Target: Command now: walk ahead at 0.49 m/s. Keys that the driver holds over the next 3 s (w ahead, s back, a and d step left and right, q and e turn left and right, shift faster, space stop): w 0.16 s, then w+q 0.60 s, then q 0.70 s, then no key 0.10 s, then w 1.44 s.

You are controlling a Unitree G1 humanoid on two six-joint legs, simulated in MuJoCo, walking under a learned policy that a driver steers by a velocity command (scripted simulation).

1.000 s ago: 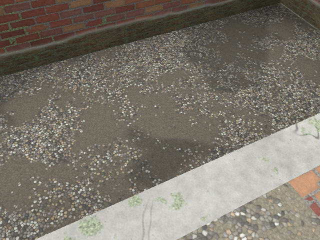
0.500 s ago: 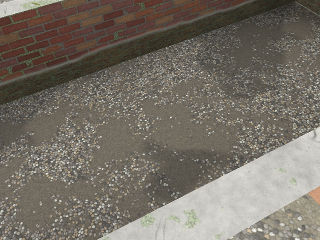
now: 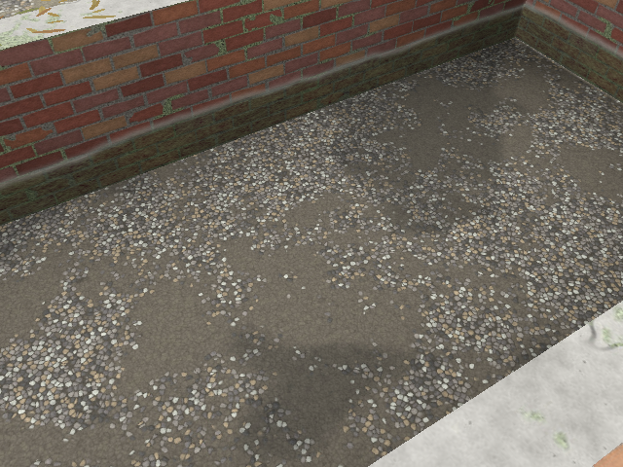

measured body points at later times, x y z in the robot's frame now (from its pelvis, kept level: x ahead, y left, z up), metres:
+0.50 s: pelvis +0.16 -0.05 -0.02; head +0.17 -0.04 +0.43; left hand +0.23 +0.23 -0.13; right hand +0.34 -0.28 -0.11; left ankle +0.19 +0.05 -0.71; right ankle +0.21 -0.12 -0.74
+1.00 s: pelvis +0.18 -0.05 -0.01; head +0.19 -0.05 +0.44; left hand +0.27 +0.24 -0.10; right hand +0.43 -0.22 -0.10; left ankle +0.19 +0.04 -0.74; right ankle +0.27 -0.14 -0.74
